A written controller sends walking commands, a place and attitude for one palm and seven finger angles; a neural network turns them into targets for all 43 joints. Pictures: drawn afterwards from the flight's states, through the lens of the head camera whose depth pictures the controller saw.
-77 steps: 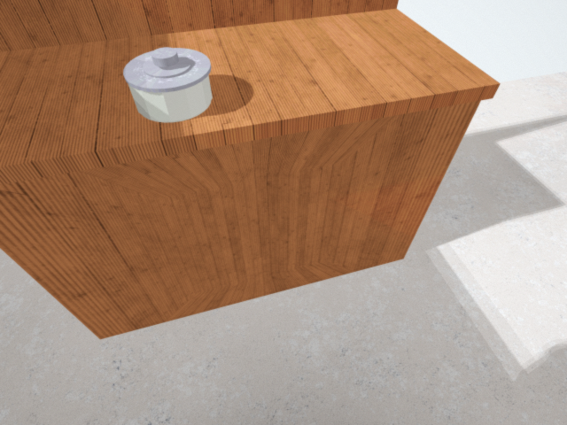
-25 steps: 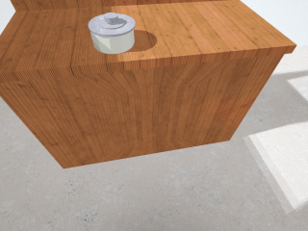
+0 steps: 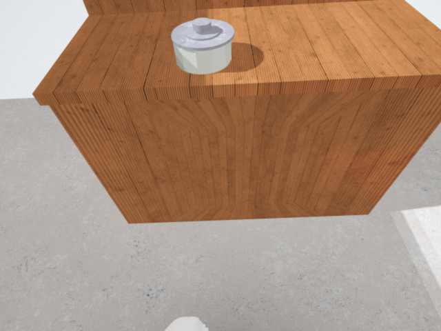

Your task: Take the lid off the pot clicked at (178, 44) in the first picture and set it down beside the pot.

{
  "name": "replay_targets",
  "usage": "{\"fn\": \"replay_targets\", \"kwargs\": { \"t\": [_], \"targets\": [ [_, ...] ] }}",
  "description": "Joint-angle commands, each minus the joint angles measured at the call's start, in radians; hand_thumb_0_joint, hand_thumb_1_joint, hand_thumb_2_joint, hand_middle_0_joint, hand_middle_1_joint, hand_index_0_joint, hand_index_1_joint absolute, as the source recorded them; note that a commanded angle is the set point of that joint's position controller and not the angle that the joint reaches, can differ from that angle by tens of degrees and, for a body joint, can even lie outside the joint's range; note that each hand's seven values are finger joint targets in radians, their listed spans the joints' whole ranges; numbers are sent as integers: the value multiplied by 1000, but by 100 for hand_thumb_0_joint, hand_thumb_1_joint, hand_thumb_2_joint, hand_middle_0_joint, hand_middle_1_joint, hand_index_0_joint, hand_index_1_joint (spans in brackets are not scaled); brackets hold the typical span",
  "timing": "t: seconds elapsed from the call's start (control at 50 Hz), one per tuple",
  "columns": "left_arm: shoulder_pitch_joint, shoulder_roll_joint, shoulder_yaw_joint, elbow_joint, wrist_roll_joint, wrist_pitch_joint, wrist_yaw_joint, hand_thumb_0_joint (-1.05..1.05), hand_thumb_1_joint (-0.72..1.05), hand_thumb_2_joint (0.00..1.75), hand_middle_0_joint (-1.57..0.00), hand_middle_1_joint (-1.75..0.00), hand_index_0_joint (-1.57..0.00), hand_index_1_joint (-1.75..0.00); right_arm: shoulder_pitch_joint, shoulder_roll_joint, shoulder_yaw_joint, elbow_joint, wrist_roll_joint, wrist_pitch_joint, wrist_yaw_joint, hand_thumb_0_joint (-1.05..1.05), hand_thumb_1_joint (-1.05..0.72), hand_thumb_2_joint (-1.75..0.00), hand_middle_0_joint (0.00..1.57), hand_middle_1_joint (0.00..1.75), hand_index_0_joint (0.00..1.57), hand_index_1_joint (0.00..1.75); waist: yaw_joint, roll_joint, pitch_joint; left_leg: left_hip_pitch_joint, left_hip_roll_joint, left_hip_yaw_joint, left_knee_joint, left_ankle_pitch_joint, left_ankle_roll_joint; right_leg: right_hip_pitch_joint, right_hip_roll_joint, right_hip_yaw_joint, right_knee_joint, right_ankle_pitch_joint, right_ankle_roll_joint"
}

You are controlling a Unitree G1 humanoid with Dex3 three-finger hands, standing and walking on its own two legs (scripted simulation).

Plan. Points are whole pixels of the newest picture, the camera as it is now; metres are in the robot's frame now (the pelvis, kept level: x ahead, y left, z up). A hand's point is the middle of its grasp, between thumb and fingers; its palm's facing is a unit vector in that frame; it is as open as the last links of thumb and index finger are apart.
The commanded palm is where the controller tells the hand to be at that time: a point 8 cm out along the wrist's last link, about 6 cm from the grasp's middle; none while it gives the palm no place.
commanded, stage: take the last steps up to it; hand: left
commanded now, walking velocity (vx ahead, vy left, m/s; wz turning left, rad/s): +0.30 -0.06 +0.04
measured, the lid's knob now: (201, 24) +0.83 +0.08 +0.16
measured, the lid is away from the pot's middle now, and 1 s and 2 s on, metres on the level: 0.00 0.00 0.00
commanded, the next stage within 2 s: come to a stop and stand still in 0.86 s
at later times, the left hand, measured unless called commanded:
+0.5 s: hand out of the picture +0.12 +0.19 -0.17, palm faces +0.03 -0.99 -0.17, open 7.4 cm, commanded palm none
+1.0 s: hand (176, 258) +0.31 +0.14 -0.19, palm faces +0.08 -0.99 -0.14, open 7.3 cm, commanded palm none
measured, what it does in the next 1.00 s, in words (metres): walks ahead: left foot, then right foot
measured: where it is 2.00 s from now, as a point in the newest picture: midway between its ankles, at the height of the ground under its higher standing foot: (247, 312)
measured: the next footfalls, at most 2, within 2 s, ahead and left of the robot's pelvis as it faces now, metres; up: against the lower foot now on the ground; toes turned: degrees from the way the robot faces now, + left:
left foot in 0.22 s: +0.05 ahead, +0.14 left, +0.00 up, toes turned +5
right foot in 0.60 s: +0.29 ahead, -0.14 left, +0.00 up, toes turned -7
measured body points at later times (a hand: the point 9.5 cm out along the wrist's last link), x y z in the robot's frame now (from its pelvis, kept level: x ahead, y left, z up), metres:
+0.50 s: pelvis +0.11 +0.00 +0.00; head +0.14 +0.01 +0.45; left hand +0.12 +0.24 -0.16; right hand +0.06 -0.22 -0.15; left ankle +0.01 +0.14 -0.74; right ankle +0.19 -0.13 -0.70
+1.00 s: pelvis +0.30 -0.03 -0.01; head +0.31 -0.01 +0.44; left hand +0.31 +0.19 -0.18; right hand +0.39 -0.26 -0.14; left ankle +0.36 +0.05 -0.74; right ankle +0.26 -0.14 -0.73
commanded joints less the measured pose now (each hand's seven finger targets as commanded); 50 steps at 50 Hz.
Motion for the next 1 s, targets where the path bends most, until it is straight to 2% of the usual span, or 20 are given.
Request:
{"fn": "replay_targets", "kwargs": {
  "t": [0.0, 0.08, 0.16, 0.18, 0.2, 0.22, 0.26, 0.36, 0.48, 0.54, 0.56, 0.58, 0.6, 0.66, 0.7, 0.9, 0.92, 0.94, 0.96, 0.98],
  "targets": [
    [98, 169, 39, -19, 5, -27, 8, 0, 90, 90, -20, -30, -20, -30, -21, -33, -1, -61, -6, -33, 7, 0, -90, -90, 20, 30, 20, 30, 39, -199, -5, -40, 50, 63, -31, 22, 2, 54, -252, 179, -242, 255, -144],
    [192, 177, 37, 41, 10, -37, -5, 0, 90, 90, -20, -30, -20, -30, -77, -8, 11, -66, -8, -63, 18, 0, -90, -90, 20, 30, 20, 30, 68, -208, 22, 9, 60, 109, -261, -6, 34, 65, -259, 225, -289, 28, -165],
    [172, 145, 31, 77, -4, -32, -15, 0, 90, 90, -20, -30, -20, -30, 84, -9, 18, 10, -6, -95, 1, 0, -90, -90, 20, 30, 20, 30, -10, -159, -6, 396, 40, 156, -614, 119, 50, -124, -155, 111, -141, -42, -95],
    [173, 99, 23, 73, -6, -31, -22, 0, 90, 90, -20, -30, -20, -30, 185, -80, 2, 46, -10, -104, -9, 0, -90, -90, 20, 30, 20, 30, -52, 32, -34, 564, 175, -40, -695, 35, 101, -271, -91, 49, 64, -60, -52],
    [155, 58, 14, 46, -4, -37, -32, 0, 90, 90, -20, -30, -20, -30, 299, -181, -23, 68, -20, -106, -17, 0, -90, -90, 20, 30, 20, 30, -89, 244, -57, 641, 416, -361, -805, -7, 207, -455, -6, -71, 326, -208, -2],
    [69, 88, 22, 2, 7, -39, -36, 0, 90, 90, -20, -30, -20, -30, 327, -196, -26, 69, -18, -101, -22, 0, -90, -90, 20, 30, 20, 30, -107, 131, -2, 574, 481, -438, -849, -17, 272, -543, -21, -5, 479, -254, -10],
    [22, 99, 35, 17, 8, -34, -43, 0, 90, 90, -20, -30, -20, -30, 258, -113, -3, 64, -14, -112, -33, 0, -90, -90, 20, 30, 20, 30, -68, 119, 85, 446, 429, -330, -878, 5, 255, -591, -92, 75, 614, -115, -7],
    [89, 45, 31, 67, -1, -18, -66, 0, 90, 90, -20, -30, -20, -30, 191, -65, 12, 65, -5, -149, -41, 0, -90, -90, 20, 30, 20, 30, 15, 46, 36, 412, 318, -23, -859, 438, 202, -478, -109, 27, 484, 60, 29],
    [-13, 41, 37, 37, -6, -23, -74, 0, 90, 90, -20, -30, -20, -30, 201, -85, -2, 95, -16, -143, -34, 0, -90, -90, 20, 30, 20, 30, -4, 95, 63, 326, 311, 40, -840, 319, 176, -296, -86, -55, 172, 115, 13],
    [132, 84, 57, 83, -3, -35, -67, 0, 90, 90, -20, -30, -20, -30, 192, -86, -7, 105, -14, -133, -29, 0, -90, -90, 20, 30, 20, 30, 70, 0, 6, 231, 253, 89, -607, 376, 134, 4, -12, -109, 57, 132, -15],
    [289, 136, 73, 130, 3, -47, -58, 0, 90, 90, -20, -30, -20, -30, 199, -62, 0, 109, -8, -132, -24, 0, -90, -90, 20, 30, 20, 30, 141, -102, -78, 129, 184, 155, -349, 335, 99, 215, -65, -13, 12, 32, -47],
    [404, 259, 102, 150, 4, -58, -41, 0, 90, 90, -20, -30, -20, -30, 257, 24, 21, 89, 6, -134, -16, 0, -90, -90, 20, 30, 20, 30, 165, -401, -196, -98, 48, 202, 33, -75, 58, 395, -349, 448, -181, -112, -156],
    [411, 270, 97, 154, -14, -57, -32, 0, 90, 90, -20, -30, -20, -30, 174, -4, 19, 59, 12, -129, -16, 0, -90, -90, 20, 30, 20, 30, 166, -365, -228, -145, 63, 77, 243, -178, 83, 338, -401, 590, -295, -145, -191],
    [113, 131, 56, 70, -7, -56, -9, 0, 90, 90, -20, -30, -20, -30, 104, 10, 7, 53, -5, -116, -10, 0, -90, -90, 20, 30, 20, 30, 42, -103, -56, -127, 173, 26, 280, 31, 73, 0, -332, 338, -308, -97, -186],
    [59, 87, 40, 58, 1, -67, -4, 0, 90, 90, -20, -30, -20, -30, 154, 37, 13, 69, -11, -93, -8, 0, -90, -90, 20, 30, 20, 30, -10, -124, -26, -33, 179, 58, 146, 58, 47, -114, -291, 181, -323, 77, -166],
    [99, 103, 36, 96, -10, -52, -13, 0, 90, 90, -20, -30, -20, -30, 103, 56, 25, 42, -9, -113, 1, 0, -90, -90, 20, 30, 20, 30, -6, -135, 1, 250, 97, 189, -490, 225, 18, -102, -194, 45, -220, 109, -105],
    [104, 85, 31, 98, -11, -49, -15, 0, 90, 90, -20, -30, -20, -30, 137, 29, 21, 53, -9, -118, -2, 0, -90, -90, 20, 30, 20, 30, -24, -74, -1, 329, 111, 163, -545, 219, 24, -138, -165, 28, -142, 80, -84],
    [112, 56, 27, 83, -10, -43, -19, 0, 90, 90, -20, -30, -20, -30, 181, -20, 9, 60, -11, -122, -8, 0, -90, -90, 20, 30, 20, 30, -36, 56, -4, 393, 191, 31, -617, 216, 64, -214, -99, -17, 2, 31, -45],
    [118, 9, 17, 66, -13, -42, -19, 0, 90, 90, -20, -30, -20, -30, 232, -99, -3, 62, -20, -119, -17, 0, -90, -90, 20, 30, 20, 30, -50, 212, -6, 435, 377, -211, -720, 329, 162, -321, -15, -94, 201, -82, 8],
    [84, 34, 13, 61, -9, -40, -9, 0, 90, 90, -20, -30, -20, -30, 241, -86, 5, 71, -19, -115, -31, 0, -90, -90, 20, 30, 20, 30, -55, 253, -35, 427, 440, -305, -778, 577, 215, -327, -3, -35, 378, -266, 24]
  ]
}}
